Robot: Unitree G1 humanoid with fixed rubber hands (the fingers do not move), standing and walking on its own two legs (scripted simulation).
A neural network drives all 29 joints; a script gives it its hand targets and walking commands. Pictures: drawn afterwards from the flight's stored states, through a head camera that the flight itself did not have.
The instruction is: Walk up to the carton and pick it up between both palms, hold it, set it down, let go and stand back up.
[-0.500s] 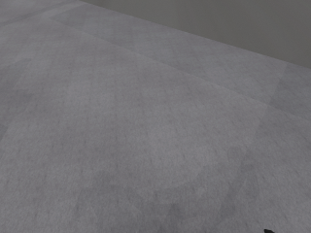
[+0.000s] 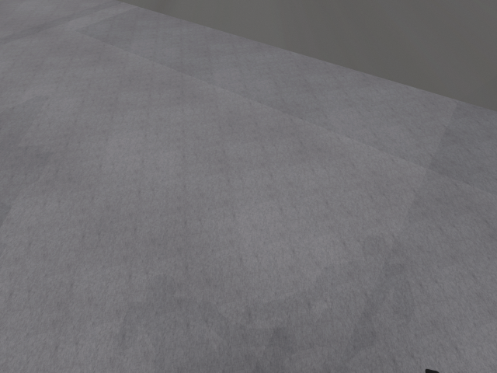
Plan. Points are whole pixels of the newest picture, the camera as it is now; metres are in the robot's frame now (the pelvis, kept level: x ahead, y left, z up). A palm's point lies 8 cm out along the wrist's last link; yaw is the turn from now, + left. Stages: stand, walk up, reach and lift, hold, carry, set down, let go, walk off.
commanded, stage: stand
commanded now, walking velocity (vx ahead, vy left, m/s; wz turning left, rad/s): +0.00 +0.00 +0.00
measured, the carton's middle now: out of the picture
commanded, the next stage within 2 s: walk up in 0.16 s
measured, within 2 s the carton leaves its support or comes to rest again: neither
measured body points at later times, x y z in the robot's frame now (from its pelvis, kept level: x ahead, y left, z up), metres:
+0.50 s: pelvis +0.02 +0.00 +0.00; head +0.03 +0.01 +0.45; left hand +0.10 +0.35 -0.11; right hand +0.12 -0.31 -0.12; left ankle +0.01 +0.13 -0.72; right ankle +0.00 -0.13 -0.75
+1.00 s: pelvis +0.16 +0.13 +0.00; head +0.19 +0.14 +0.44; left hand +0.17 +0.50 -0.08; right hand +0.35 -0.14 -0.12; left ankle +0.09 +0.24 -0.75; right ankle +0.33 +0.08 -0.72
